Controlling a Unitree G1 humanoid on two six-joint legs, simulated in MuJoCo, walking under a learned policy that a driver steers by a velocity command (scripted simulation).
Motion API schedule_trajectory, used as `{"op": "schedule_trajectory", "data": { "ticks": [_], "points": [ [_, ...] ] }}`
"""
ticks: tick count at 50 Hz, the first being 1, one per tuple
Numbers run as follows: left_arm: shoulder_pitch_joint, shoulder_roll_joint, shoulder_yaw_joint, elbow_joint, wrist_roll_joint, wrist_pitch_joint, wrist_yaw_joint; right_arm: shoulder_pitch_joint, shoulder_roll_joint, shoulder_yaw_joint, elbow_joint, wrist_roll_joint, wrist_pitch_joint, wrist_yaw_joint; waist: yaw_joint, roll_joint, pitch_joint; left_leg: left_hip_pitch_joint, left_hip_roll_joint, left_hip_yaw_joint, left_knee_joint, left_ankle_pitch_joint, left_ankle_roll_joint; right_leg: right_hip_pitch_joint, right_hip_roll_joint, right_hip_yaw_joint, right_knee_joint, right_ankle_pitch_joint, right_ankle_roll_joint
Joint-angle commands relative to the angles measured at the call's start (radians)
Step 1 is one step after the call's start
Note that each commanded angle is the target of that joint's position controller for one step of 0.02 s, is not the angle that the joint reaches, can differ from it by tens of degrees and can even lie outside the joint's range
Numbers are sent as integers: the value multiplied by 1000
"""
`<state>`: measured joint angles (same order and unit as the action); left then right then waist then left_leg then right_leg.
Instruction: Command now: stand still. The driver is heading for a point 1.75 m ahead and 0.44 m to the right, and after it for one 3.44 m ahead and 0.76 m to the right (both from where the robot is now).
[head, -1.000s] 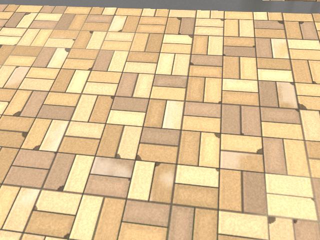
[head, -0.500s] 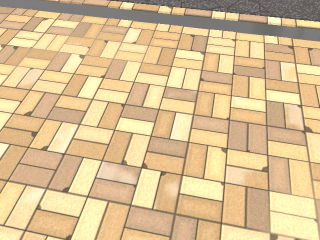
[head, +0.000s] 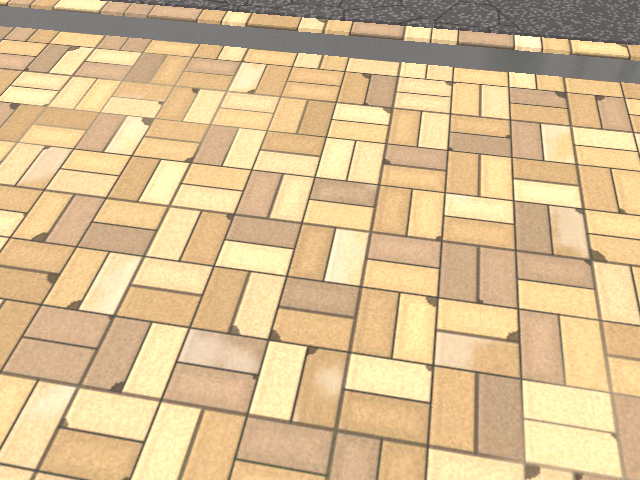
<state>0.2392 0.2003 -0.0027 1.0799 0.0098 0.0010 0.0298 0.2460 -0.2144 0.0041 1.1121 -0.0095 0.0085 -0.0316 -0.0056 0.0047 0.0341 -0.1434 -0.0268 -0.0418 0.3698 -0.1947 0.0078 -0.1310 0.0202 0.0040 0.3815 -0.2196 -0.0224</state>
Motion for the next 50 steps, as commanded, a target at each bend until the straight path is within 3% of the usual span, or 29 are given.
{"op": "schedule_trajectory", "data": {
  "ticks": [1, 11, 12, 14, 16, 18, 19, 21, 23, 24, 25, 26, 27, 28, 30, 32, 35, 39, 41, 44, 46, 47, 48, 49, 50],
  "points": [
    [40, 94, 13, -5, 0, -7, 4, 35, -89, -11, -4, 0, -7, -5, 3, -12, 23, -20, 91, -82, -54, 82, 26, -37, -105, 102, -80, 69, -27],
    [72, 67, 6, 31, -1, -10, 9, 59, -56, -4, 33, 0, -7, -9, 3, -10, 29, -23, 93, -75, -44, 91, 23, -45, -100, 101, -74, 82, -29],
    [83, 65, 6, 36, 1, -9, 8, 69, -50, -3, 38, -1, -7, -9, 5, -13, 7, -17, 83, -67, -44, 20, 25, -38, -93, 102, -86, -9, -31],
    [97, 105, 24, 35, 1, 1, 8, 71, -60, -11, 30, -6, -2, -7, 10, -50, 27, -70, 27, -24, 30, -219, 43, -68, -78, 126, -92, -309, -63],
    [141, 127, 40, 34, 4, 12, 3, 38, -48, -14, 0, -21, 1, 3, 36, -99, 107, -222, -13, 10, 141, -371, 58, -95, -141, 243, -154, -583, -122],
    [200, 138, 54, 49, 7, 11, 3, 3, -2, -5, -36, -37, -15, 15, 53, -161, 146, -296, 1, 80, 311, -257, 53, -90, -278, 414, -244, -652, -198],
    [192, 133, 57, 44, 11, 6, 2, -8, -9, -8, -50, -34, -27, 20, 47, -148, 148, -305, 27, 75, 352, -234, 55, -104, -305, 438, -264, -604, -215],
    [150, 141, 65, 25, 16, -8, -4, 10, -21, -15, -64, -25, -48, 31, 18, -123, 126, -274, 42, 72, 322, -260, 65, -105, -291, 386, -244, -497, -207],
    [69, 138, 69, -1, 1, -15, -8, 130, 6, -16, -32, -12, -64, 34, -55, -110, 112, -25, 7, 117, 133, -159, 82, -251, -214, 262, -167, -451, -166],
    [41, 122, 69, -15, 1, -19, -11, 217, 2, -23, 3, -8, -68, 29, -88, -71, 113, 122, -23, 118, 51, -141, 83, -346, -159, 203, -77, -434, -144],
    [13, 76, 57, -38, 5, -30, -15, 312, -47, -37, 23, -18, -75, 19, -121, 63, 98, 248, 101, -73, -69, -259, 96, -463, -84, 104, 131, -370, -109],
    [-12, 0, 36, -80, 1, -42, -25, 432, -152, -63, 39, -15, -78, 16, -147, 294, 54, 322, 340, -495, -265, -560, 167, -612, 41, -66, 447, -313, -67],
    [-27, 80, 53, -92, 36, -46, -32, 412, -152, -67, 47, -16, -68, 15, -109, 192, 119, 225, 404, -593, -281, -612, 214, -658, -3, -18, 617, -311, -81],
    [-31, 77, 54, -90, 37, -53, -43, 318, -113, -57, 10, -17, -72, 19, -57, 92, 164, 158, 375, -524, -271, -552, 213, -665, -48, 14, 684, -215, -88],
    [-8, 54, 51, -73, 25, -68, -60, 228, -78, -47, -28, -10, -93, 21, -8, 48, 140, 137, 293, -347, -283, -290, 180, -616, -88, 16, 679, -69, -71],
    [-10, 61, 56, -69, 29, -62, -67, 252, -44, -35, -19, -8, -109, 17, -1, 54, 97, 176, 239, -215, -266, -24, 161, -597, -86, -19, 669, -5, -47],
    [-89, 44, 54, -105, 25, -47, -66, 332, -33, -25, 10, -6, -115, 14, -11, 74, 77, 213, 216, -110, -219, 313, 162, -632, -72, -67, 640, 27, -24],
    [-282, 19, 34, -189, 15, -42, -65, 344, -36, -16, 9, -10, -115, 10, -39, 91, 114, 152, 187, -41, -223, 463, 162, -570, -40, -126, 407, 91, -16],
    [-324, 19, 28, -213, 8, -43, -63, 350, -53, -18, 13, -11, -116, 7, -43, 109, 119, 146, 194, -24, -219, 535, 163, -488, -19, -149, 294, 112, -36],
    [-235, 63, 43, -207, 6, -48, -47, 312, -84, -26, 11, -10, -122, 4, 19, 115, 62, 187, 221, 7, -95, 869, 146, -305, 29, -159, 221, 93, -96],
    [27, 106, 70, -125, 3, -64, -32, 276, -109, -35, 4, -6, -117, 3, 132, 97, -74, 189, 207, 35, 204, 960, 122, -37, 62, -146, 138, 113, -137],
    [175, 147, 89, -81, 18, -71, -22, 267, -103, -34, -7, -3, -116, 8, 188, 72, -150, 44, 173, 48, 426, 736, 113, 184, -24, -57, 110, 64, -163],
    [284, 245, 112, -72, 43, -73, -18, 325, -8, -17, -37, 9, -113, 18, 164, -104, -275, -208, 59, 98, 793, 128, 91, 411, -318, 338, 75, -110, -242],
    [236, 244, 115, -72, 21, -59, -33, 367, -23, -33, -32, 16, -108, 28, 120, -177, -318, -421, -65, 9, 1036, -303, 87, 445, -431, 747, -115, -202, -349],
    [100, 194, 104, -93, -1, -60, -37, 264, -65, -45, -63, -3, -102, 26, 68, -83, -139, -504, 23, -27, 1045, -203, 103, 292, -390, 619, -160, -320, -312]
  ]
}}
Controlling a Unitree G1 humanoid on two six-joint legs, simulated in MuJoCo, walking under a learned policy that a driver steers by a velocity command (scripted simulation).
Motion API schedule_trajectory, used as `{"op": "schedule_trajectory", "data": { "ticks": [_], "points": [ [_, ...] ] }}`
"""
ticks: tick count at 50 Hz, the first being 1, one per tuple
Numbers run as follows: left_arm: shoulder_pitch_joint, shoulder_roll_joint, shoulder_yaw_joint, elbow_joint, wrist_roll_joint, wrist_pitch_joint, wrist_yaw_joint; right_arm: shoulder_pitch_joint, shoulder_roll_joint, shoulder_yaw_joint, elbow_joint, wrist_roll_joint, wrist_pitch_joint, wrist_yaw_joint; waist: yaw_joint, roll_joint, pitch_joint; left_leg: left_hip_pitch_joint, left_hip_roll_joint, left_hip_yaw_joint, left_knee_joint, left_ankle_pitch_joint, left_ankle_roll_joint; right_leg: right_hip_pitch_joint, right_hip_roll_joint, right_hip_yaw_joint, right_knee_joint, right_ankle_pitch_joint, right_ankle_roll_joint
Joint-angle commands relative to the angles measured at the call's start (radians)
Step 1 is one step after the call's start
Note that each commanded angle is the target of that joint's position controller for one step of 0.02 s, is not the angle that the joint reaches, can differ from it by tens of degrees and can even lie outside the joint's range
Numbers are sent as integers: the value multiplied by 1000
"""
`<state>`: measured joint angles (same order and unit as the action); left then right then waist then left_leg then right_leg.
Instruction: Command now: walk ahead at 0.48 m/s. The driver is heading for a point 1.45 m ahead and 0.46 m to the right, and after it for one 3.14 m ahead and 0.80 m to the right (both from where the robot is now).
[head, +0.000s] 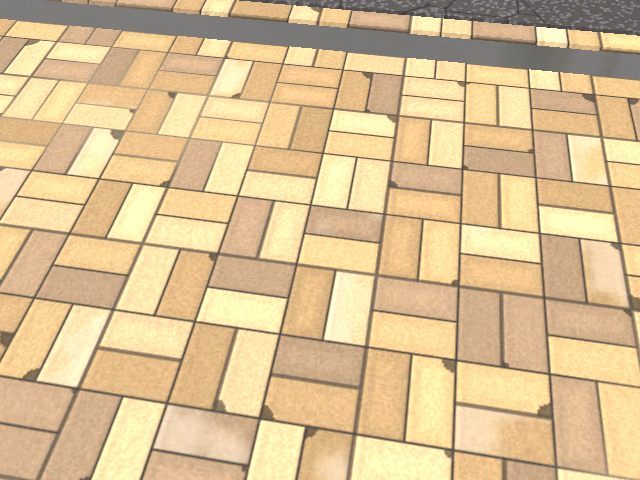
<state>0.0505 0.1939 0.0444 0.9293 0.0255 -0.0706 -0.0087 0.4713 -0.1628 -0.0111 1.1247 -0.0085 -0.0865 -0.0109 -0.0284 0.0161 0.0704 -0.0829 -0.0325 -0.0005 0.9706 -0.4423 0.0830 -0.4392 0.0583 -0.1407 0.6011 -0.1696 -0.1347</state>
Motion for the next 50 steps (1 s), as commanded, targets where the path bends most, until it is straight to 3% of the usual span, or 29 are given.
{"op": "schedule_trajectory", "data": {
  "ticks": [1, 2, 4, 7, 10, 13, 18, 21, 23, 24, 25, 26, 27, 28, 29, 31, 34, 36, 41, 45, 48, 50],
  "points": [
    [208, 126, 38, 40, -22, 3, -3, -48, -120, -32, -100, -13, -12, 11, 76, -35, -68, -555, 66, -57, 388, 130, 29, 443, -392, 629, -416, -313, -172],
    [182, 83, 25, 44, -14, -8, -3, -72, -98, -33, -104, -14, -10, 14, 41, -2, -14, -507, 97, -56, 328, 168, 27, 334, -348, 529, -442, -192, -139],
    [217, 40, 7, 76, -10, -26, 6, -45, -59, -31, -98, -33, 15, 23, -8, -21, -7, -409, 124, -54, 242, 179, 6, 228, -286, 386, -456, -16, -99],
    [299, 75, 8, 105, -11, -44, 11, -105, -56, -34, -128, -34, 39, 31, -18, -42, 9, -459, 134, -15, 160, 220, -19, 228, -254, 292, -472, 133, -96],
    [362, 88, 5, 113, -15, -43, 11, -263, -74, -36, -186, -31, 47, 37, 13, -49, 38, -565, 147, 23, 24, 331, -43, 277, -229, 239, -494, 217, -78],
    [418, 79, -4, 120, -16, -41, 12, -396, -62, -27, -231, -18, 43, 42, 48, -59, 43, -556, 123, 63, -168, 427, -56, 322, -202, 188, -481, 349, -45],
    [512, 88, -7, 149, -8, -38, 25, -533, -63, -20, -279, -11, 36, 40, 93, -81, 42, -551, 75, 100, -349, 445, -30, 496, -235, 175, -435, 495, -42],
    [490, 106, -3, 152, 2, -34, 33, -508, -84, -29, -286, -12, 23, 34, 56, -91, 23, -474, 38, 107, -412, 338, 15, 575, -266, 160, -337, 722, -44],
    [462, 127, 3, 150, 4, -31, 35, -327, -119, -49, -231, -13, 12, 19, -22, -101, -70, -263, -21, 122, -464, 278, 57, 582, -259, 143, -128, 923, -26],
    [439, 128, 2, 144, -4, -29, 33, -159, -145, -64, -178, -24, 1, 10, -97, -83, -150, -41, -1, 98, -525, 336, 86, 485, -231, 118, 63, 826, -9],
    [434, 94, -8, 108, -16, -32, 28, 17, -231, -90, -146, -50, -3, -2, -149, 6, -277, 222, 222, -142, -522, 266, 140, 271, -179, 83, 361, 461, 6],
    [567, 3, -18, 105, -52, -27, 15, 29, -294, -107, -142, -51, 6, 7, -74, 223, -377, 450, 483, -643, -630, 247, 305, -92, 23, 72, 726, -357, 45],
    [467, 105, 8, 104, -24, -21, 20, -55, -236, -98, -151, -14, 17, 17, -64, 33, -285, 352, 417, -624, -685, 149, 264, -182, -34, 198, 771, -301, 26],
    [372, 99, 11, 67, -19, -27, 16, -162, -182, -81, -168, -4, 14, 21, -30, 25, -139, 198, 383, -463, -720, 179, 225, -206, -75, 198, 725, -199, 25],
    [335, 83, 11, 61, -16, -29, 14, -207, -130, -68, -169, -10, 5, 24, -3, -14, -73, 83, 340, -366, -756, 290, 194, -172, -105, 193, 673, -144, 29],
    [354, 47, 10, 66, 8, -5, 3, -199, -72, -48, -141, -8, -8, 15, 52, 10, -42, -42, 264, -222, -789, 402, 138, -81, -138, 186, 586, -112, 49],
    [332, 27, 11, 54, 13, 23, -12, -125, -108, -51, -109, -4, -28, 8, 72, 25, -29, -67, 240, -134, -817, 503, 132, -96, -142, 159, 528, -82, 76],
    [248, 35, 12, 23, 9, 35, -17, -92, -130, -54, -103, -9, -32, 6, 60, 30, 0, -66, 234, -80, -848, 494, 117, -166, -153, 158, 476, -11, 85],
    [56, 32, 1, -47, -5, 31, -24, -36, -115, -42, -99, -9, -35, 2, 18, 42, 36, -18, 205, 47, -864, 593, 64, -208, -134, 123, 226, 167, 86],
    [-57, 25, -9, -93, -3, 27, -28, 32, -124, -41, -79, -12, -34, -12, -18, 44, 51, 101, 239, 112, -838, 709, 54, -196, -111, 51, 70, 182, 55],
    [-52, 41, -1, -109, 3, 23, -28, 30, -148, -46, -75, -16, -26, -26, 5, 55, 29, 203, 269, 157, -723, 984, 46, -143, -66, 7, 11, 73, 8],
    [53, 65, 14, -84, 6, 21, -20, 7, -176, -54, -82, -20, -15, -34, 56, 82, -40, 236, 280, 187, -537, 1246, 41, -20, -1, -29, 0, -29, -37]
  ]
}}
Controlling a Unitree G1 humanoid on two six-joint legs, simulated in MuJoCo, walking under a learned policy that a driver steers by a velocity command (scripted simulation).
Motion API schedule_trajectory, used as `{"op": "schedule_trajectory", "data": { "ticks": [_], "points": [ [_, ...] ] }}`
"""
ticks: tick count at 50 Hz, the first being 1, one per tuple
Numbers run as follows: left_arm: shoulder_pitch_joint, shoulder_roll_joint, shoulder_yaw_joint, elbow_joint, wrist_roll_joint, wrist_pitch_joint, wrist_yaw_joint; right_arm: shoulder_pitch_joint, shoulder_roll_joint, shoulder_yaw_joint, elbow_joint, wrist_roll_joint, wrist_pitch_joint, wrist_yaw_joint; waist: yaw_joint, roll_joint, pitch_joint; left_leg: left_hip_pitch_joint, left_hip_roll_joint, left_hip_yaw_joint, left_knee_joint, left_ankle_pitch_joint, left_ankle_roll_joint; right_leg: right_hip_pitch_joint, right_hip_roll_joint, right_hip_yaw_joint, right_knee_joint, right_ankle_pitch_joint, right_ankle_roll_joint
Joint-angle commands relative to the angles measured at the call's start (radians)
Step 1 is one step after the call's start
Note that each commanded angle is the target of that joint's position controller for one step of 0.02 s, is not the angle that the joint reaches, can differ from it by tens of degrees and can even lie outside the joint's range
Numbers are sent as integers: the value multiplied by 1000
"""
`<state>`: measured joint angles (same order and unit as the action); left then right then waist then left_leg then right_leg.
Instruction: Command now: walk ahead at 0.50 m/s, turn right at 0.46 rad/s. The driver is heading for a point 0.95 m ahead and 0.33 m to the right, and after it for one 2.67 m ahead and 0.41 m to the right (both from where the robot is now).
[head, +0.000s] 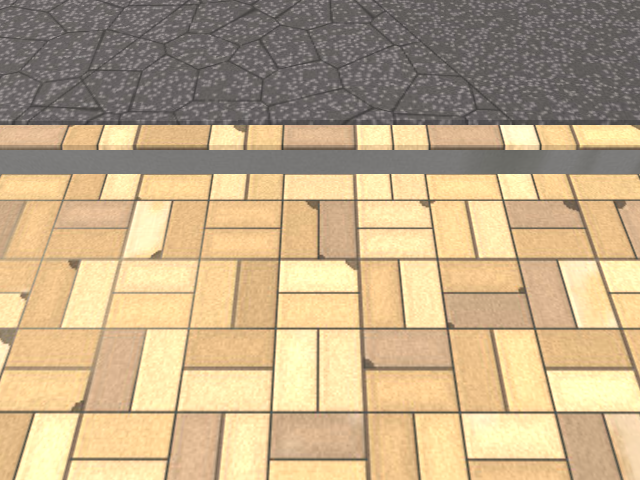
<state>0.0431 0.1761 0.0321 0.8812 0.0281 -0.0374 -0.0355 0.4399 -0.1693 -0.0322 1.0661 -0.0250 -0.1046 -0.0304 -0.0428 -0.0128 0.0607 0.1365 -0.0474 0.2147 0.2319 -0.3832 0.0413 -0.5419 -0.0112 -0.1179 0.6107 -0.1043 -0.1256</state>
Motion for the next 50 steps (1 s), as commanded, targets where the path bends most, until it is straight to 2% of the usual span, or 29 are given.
{"op": "schedule_trajectory", "data": {
  "ticks": [1, 2, 3, 4, 5, 6, 7, 8, 10, 13, 18, 24, 26, 27, 28, 29, 30, 31, 32, 33, 34, 35, 36, 37, 39, 41, 44, 47, 50],
  "points": [
    [164, 103, 40, -5, 4, -17, 9, 28, -183, -37, -31, -4, 12, -13, 111, 115, -88, 1, 294, -18, 360, 1199, 80, 193, 100, -56, -45, -113, -72],
    [305, 141, 60, 36, 16, -23, 13, 9, -192, -40, -47, 2, 17, -10, 179, 92, -158, -117, 278, 0, 582, 1054, 60, 398, 91, -2, -120, -87, -110],
    [423, 245, 94, 45, 29, -22, 26, 0, -152, -31, -100, 20, 13, 2, 217, -38, -268, -403, 211, 20, 942, 646, 23, 668, -146, 327, -149, -161, -206],
    [372, 300, 106, 27, 8, -8, 22, -7, -121, -32, -161, 27, 4, 20, 144, -198, -329, -752, -21, -112, 1241, -151, -15, 835, -359, 864, -300, -72, -345],
    [341, 279, 101, 31, -16, 2, 24, -108, -160, -38, -184, 10, -5, 26, 144, -47, -236, -866, 59, -257, 1240, -62, 0, 776, -319, 754, -324, -86, -314],
    [286, 229, 89, 27, -18, 2, 28, -155, -152, -33, -204, 17, -18, 31, 119, -6, -128, -879, 101, -254, 1171, 26, 1, 652, -296, 633, -347, -43, -273],
    [245, 181, 77, 22, -17, -2, 30, -150, -146, -35, -198, 14, -19, 29, 73, 62, -58, -826, 133, -251, 1070, 67, -4, 528, -246, 544, -371, 55, -222],
    [222, 156, 68, 20, -23, -9, 36, -150, -141, -35, -203, -5, -4, 27, 40, 63, -35, -769, 152, -253, 1004, 75, -20, 445, -197, 478, -381, 137, -192],
    [228, 154, 62, 18, -30, -28, 39, -126, -120, -32, -208, -26, 36, 34, 12, 30, -51, -700, 157, -244, 930, 78, -50, 383, -144, 405, -390, 236, -175],
    [286, 201, 71, 22, -32, -39, 38, -210, -118, -31, -252, -26, 62, 42, 24, 0, -38, -744, 158, -215, 819, 157, -85, 362, -103, 370, -408, 276, -158],
    [401, 205, 71, 20, -30, -29, 38, -414, -134, -27, -336, -18, 69, 48, 101, -39, -23, -851, 136, -212, 617, 325, -100, 467, -85, 404, -393, 301, -97],
    [476, 220, 71, 9, -14, -22, 52, -577, -141, -8, -419, -6, 52, 56, 151, -59, -13, -858, 76, -215, 425, 337, -73, 607, -106, 468, -314, 406, -102],
    [451, 236, 75, -5, -10, -23, 60, -552, -160, -8, -430, -1, 42, 55, 124, -72, -16, -762, 60, -230, 347, 313, -50, 604, -118, 492, -276, 449, -80],
    [411, 247, 78, -18, -10, -24, 61, -490, -174, -13, -417, 1, 37, 51, 86, -78, -30, -645, 42, -228, 302, 281, -34, 563, -110, 486, -240, 507, -56],
    [378, 260, 80, -30, -10, -29, 56, -389, -200, -23, -388, 3, 31, 41, 42, -77, -75, -488, 10, -216, 280, 245, -16, 522, -89, 479, -155, 613, -32],
    [354, 266, 81, -36, -17, -36, 45, -247, -228, -35, -351, 2, 19, 29, -29, -36, -151, -290, 19, -217, 219, 287, 8, 473, -39, 443, 13, 628, -8],
    [356, 217, 68, -62, -30, -46, 34, -97, -287, -51, -340, -19, 10, 11, -85, 34, -282, -45, 194, -384, 203, 148, 51, 340, 18, 403, 258, 391, 10],
    [475, 101, 45, -89, -65, -42, 37, -65, -377, -69, -351, -45, 19, 5, -21, 267, -411, 217, 499, -813, 156, 146, 158, 37, 173, 274, 559, -401, 45],
    [488, 198, 54, -79, -28, -29, 46, -108, -331, -70, -354, -23, 36, 12, 7, 223, -392, 134, 510, -1003, 86, 10, 201, -69, 111, 251, 682, -430, 36],
    [418, 213, 59, -70, -10, -18, 43, -186, -232, -48, -368, -14, 40, 14, 24, 94, -215, -32, 459, -839, 53, -46, 176, -89, 54, 240, 690, -326, 41],
    [357, 199, 56, -78, -5, -14, 32, -230, -175, -33, -366, -11, 38, 18, 28, 31, -118, -154, 396, -677, 26, 29, 148, -73, 20, 226, 640, -257, 48],
    [338, 183, 55, -83, -1, -6, 22, -230, -164, -27, -355, -14, 34, 18, 39, 65, -79, -219, 351, -563, 3, 124, 121, -50, -4, 217, 602, -234, 55],
    [334, 176, 55, -88, 10, 6, 11, -214, -163, -26, -338, -9, 28, 17, 51, 104, -57, -269, 319, -480, -18, 194, 107, -26, -20, 208, 580, -225, 63],
    [335, 166, 52, -91, 11, 18, 3, -198, -168, -27, -325, -4, 18, 21, 58, 120, -56, -288, 308, -427, -29, 263, 103, -13, -24, 198, 574, -215, 66],
    [297, 153, 48, -116, 9, 30, -9, -167, -176, -32, -309, 7, -2, 29, 63, 120, -61, -278, 314, -359, -48, 373, 114, -48, -34, 189, 560, -185, 70],
    [228, 149, 44, -147, 11, 35, -19, -148, -186, -38, -298, 9, -9, 32, 57, 111, -49, -260, 321, -297, -74, 401, 125, -114, -52, 183, 530, -128, 78],
    [122, 138, 36, -189, 9, 34, -30, -115, -188, -40, -279, 6, -7, 33, 40, 103, -23, -237, 305, -200, -89, 438, 120, -169, -62, 160, 414, -28, 91],
    [24, 118, 21, -224, 5, 27, -44, -98, -200, -44, -267, 6, -4, 33, 20, 102, -6, -235, 286, -108, -85, 460, 98, -113, -61, 111, 227, 76, 84],
    [-57, 122, 16, -258, 10, 26, -54, -59, -228, -53, -250, 7, 3, 26, -1, 102, 16, -185, 311, -65, -75, 488, 82, -67, -53, 54, 98, 45, 59]
  ]
}}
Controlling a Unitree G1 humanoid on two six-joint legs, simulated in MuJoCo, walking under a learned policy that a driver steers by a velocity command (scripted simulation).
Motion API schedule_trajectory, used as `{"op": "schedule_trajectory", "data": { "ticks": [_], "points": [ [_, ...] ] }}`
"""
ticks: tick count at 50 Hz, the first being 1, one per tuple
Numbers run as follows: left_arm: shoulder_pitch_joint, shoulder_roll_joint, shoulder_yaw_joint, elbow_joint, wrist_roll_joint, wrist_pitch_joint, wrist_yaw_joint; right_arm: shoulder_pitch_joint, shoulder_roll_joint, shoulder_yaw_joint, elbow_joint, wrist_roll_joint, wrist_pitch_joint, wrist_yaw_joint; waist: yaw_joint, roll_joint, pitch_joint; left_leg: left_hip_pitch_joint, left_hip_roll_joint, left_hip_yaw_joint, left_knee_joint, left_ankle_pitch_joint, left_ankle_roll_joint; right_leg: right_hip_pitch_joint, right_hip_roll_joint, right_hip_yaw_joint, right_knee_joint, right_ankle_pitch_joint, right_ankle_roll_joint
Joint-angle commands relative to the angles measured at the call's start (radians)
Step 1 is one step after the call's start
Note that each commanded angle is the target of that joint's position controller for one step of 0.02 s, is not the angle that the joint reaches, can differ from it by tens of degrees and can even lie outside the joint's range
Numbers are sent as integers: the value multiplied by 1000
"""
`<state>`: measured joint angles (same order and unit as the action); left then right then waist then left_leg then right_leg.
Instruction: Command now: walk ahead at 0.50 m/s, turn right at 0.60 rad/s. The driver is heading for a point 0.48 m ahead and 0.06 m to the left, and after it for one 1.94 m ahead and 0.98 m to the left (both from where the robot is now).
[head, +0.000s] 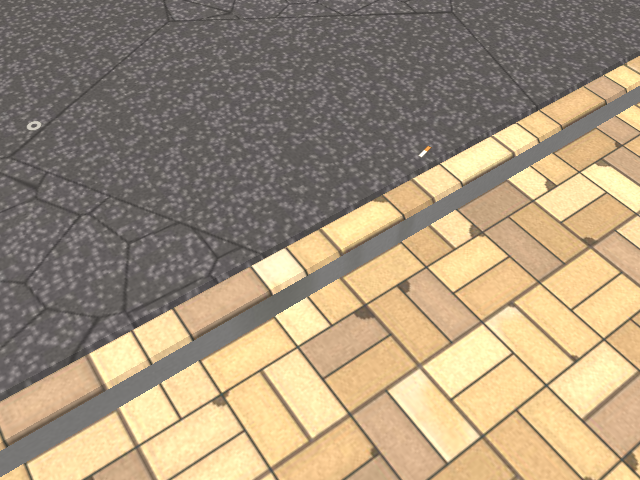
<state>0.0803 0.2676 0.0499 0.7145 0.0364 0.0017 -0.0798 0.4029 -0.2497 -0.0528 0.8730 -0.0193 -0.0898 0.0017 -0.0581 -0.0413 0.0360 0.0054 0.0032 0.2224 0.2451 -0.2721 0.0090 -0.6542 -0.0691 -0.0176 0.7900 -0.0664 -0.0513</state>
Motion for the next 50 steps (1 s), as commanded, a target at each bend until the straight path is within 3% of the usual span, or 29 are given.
{"op": "schedule_trajectory", "data": {
  "ticks": [1, 2, 4, 5, 6, 7, 8, 9, 10, 11, 13, 14, 18, 23, 25, 28, 30, 32, 33, 34, 35, 36, 37, 38, 39, 40, 42, 45, 50],
  "points": [
    [-110, 36, -1, -100, 5, -13, -9, -6, -155, -34, -49, 1, -6, -9, 9, 130, 45, -21, 270, -61, -70, 410, 109, 52, 13, -62, -111, -25, -27],
    [-119, 41, 1, -107, 9, -12, -8, 8, -164, -36, -42, 1, 2, -11, 7, 131, 44, 13, 279, -46, -40, 473, 104, 64, 28, -78, -137, -69, -42],
    [-83, 55, 9, -104, 16, -12, 1, 22, -193, -41, -29, -1, 19, -17, 29, 148, 6, 66, 285, -4, 104, 780, 90, 154, 90, -116, -177, -184, -80],
    [-4, 70, 18, -85, 19, -17, 8, 25, -207, -42, -27, -1, 29, -19, 65, 149, -47, 74, 283, 13, 248, 906, 86, 248, 133, -125, -205, -220, -104],
    [157, 86, 31, -32, 27, -29, 20, 22, -202, -37, -31, 5, 37, -19, 136, 110, -140, -5, 262, 40, 462, 870, 68, 464, 170, -114, -285, -175, -133],
    [320, 158, 56, 8, 36, -34, 38, 29, -160, -22, -65, 0, 37, -15, 197, -2, -264, -229, 236, 41, 752, 524, 40, 745, 2, 117, -322, -291, -180],
    [287, 271, 76, -12, 14, -32, 53, 57, -50, 2, -141, 3, 32, 8, 119, -231, -332, -655, 51, -16, 1069, -311, -17, 998, -297, 651, -419, -265, -300],
    [341, 244, 74, -14, -10, -24, 65, -63, -142, -17, -146, -7, 32, 6, 189, -54, -326, -736, 43, -191, 1135, -238, -12, 967, -303, 709, -491, -138, -300],
    [294, 206, 63, 11, -14, -25, 75, -114, -127, -12, -160, 12, 24, 10, 156, -25, -197, -765, 91, -210, 1109, -121, 0, 871, -267, 507, -477, 32, -277],
    [254, 152, 48, 20, -18, -33, 77, -99, -110, -3, -144, 14, 17, 10, 112, 11, -121, -704, 119, -214, 1015, -72, 5, 735, -214, 397, -488, 176, -240],
    [180, 91, 23, 22, -21, -51, 76, -26, -101, -1, -101, -10, 44, 16, 35, 8, -85, -569, 143, -221, 911, -48, -2, 587, -136, 250, -537, 259, -181],
    [181, 80, 17, 27, -22, -62, 73, 0, -97, -2, -83, -15, 60, 21, 25, -2, -88, -529, 136, -217, 898, -38, -4, 553, -126, 215, -559, 285, -174],
    [238, 106, 22, 73, -22, -87, 71, -76, -80, -8, -86, -5, 79, 39, 39, -4, -15, -622, 119, -231, 825, 95, -3, 540, -107, 119, -649, 233, -142],
    [279, 89, 11, 109, -21, -99, 78, -208, -73, -10, -111, 0, 71, 39, 74, -9, 41, -717, 63, -267, 650, 253, 4, 617, -102, 14, -682, 244, -88],
    [285, 83, 5, 121, -21, -104, 84, -254, -61, -3, -121, -5, 65, 43, 86, -9, 54, -706, 53, -229, 565, 295, 10, 646, -103, -29, -683, 300, -77],
    [317, 80, -3, 155, -24, -99, 102, -325, -29, 16, -151, -17, 53, 50, 105, 1, 74, -636, 24, -123, 411, 292, 30, 690, -101, -106, -600, 601, -55],
    [322, 110, 1, 169, -21, -96, 114, -271, -41, 14, -144, -19, 48, 48, 84, -34, 20, -540, -40, -75, 365, 227, 60, 740, -103, -124, -463, 881, -27],
    [279, 149, 14, 162, -17, -86, 126, -84, -84, -2, -95, -22, 42, 39, 12, -71, -71, -380, -94, -81, 329, 163, 107, 742, -111, -127, -214, 1008, -11],
    [243, 159, 17, 150, -26, -81, 126, 31, -110, -15, -64, -33, 31, 32, -50, -50, -126, -238, -91, -116, 221, 260, 136, 681, -95, -137, -12, 863, -4],
    [219, 140, 11, 119, -36, -86, 121, 114, -180, -36, -52, -40, 22, 21, -96, 44, -204, -32, 50, -268, 210, 611, 201, 498, -9, -166, 305, 418, 13],
    [353, 24, -8, 89, -47, -86, 114, 60, -291, -67, -74, -21, 32, 11, 31, 305, -320, 275, 361, -662, 336, 1377, 385, 140, 182, -105, 691, -557, 62],
    [352, 77, -8, 97, -21, -79, 108, 69, -282, -74, -88, 33, 40, 13, -12, 138, -460, 292, 385, -732, 258, 1307, 470, 77, 146, 80, 758, -473, 60],
    [284, 87, -8, 84, -20, -75, 105, -38, -226, -65, -116, 37, 53, 4, 7, 65, -325, 148, 350, -661, 194, 1030, 442, 47, 85, 97, 721, -391, 63],
    [237, 92, -7, 73, -12, -71, 103, -107, -152, -42, -125, 34, 69, -2, 39, 7, -166, -33, 287, -594, 126, 847, 384, 47, 49, 80, 619, -364, 67],
    [199, 94, -4, 56, -1, -57, 102, -132, -119, -31, -124, 33, 76, -5, 60, -8, -96, -131, 233, -550, 88, 758, 341, 63, 27, 83, 532, -361, 76],
    [218, 86, -6, 58, 6, -32, 101, -138, -114, -29, -123, 30, 80, -7, 75, 7, -71, -215, 197, -512, 65, 719, 315, 120, 23, 71, 472, -350, 85],
    [250, 58, -13, 60, 5, -2, 105, -133, -148, -38, -119, 14, 76, -1, 88, 39, -90, -285, 153, -465, 67, 736, 290, 184, 40, 51, 402, -324, 97],
    [227, 58, -12, 42, -2, 9, 110, -134, -180, -51, -125, 7, 79, 1, 82, 87, -127, -278, 123, -470, 75, 632, 256, 167, 41, 50, 293, -281, 108],
    [106, 75, -5, -2, -7, 26, 116, -119, -190, -62, -140, 4, 110, -7, 30, 144, -110, -243, 103, -590, 46, 180, 214, 111, 42, 79, 157, -247, 118]
  ]
}}
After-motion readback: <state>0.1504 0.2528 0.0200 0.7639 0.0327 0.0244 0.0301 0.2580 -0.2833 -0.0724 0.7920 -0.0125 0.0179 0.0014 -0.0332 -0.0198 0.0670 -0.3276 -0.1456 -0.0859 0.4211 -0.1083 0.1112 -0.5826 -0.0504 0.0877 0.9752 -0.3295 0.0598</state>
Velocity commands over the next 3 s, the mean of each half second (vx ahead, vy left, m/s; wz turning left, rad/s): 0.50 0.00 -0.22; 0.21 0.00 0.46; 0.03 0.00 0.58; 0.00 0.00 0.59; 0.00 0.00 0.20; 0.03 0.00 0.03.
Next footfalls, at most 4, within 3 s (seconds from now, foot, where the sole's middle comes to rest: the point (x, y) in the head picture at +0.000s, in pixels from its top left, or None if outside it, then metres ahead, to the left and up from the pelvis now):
0.12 right None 0.22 -0.11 -0.78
0.68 left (313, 451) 0.53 0.00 -0.78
1.22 right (399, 430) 0.56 -0.18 -0.78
1.70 left None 0.38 -0.01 -0.78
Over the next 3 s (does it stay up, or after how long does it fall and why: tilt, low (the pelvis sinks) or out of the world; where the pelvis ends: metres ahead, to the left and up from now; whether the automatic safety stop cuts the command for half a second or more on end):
stays up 0.45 -0.10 0.00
